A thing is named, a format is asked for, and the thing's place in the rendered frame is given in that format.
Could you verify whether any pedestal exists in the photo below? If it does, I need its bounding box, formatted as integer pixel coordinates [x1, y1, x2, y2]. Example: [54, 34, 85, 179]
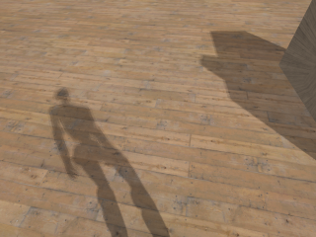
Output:
[278, 0, 316, 122]

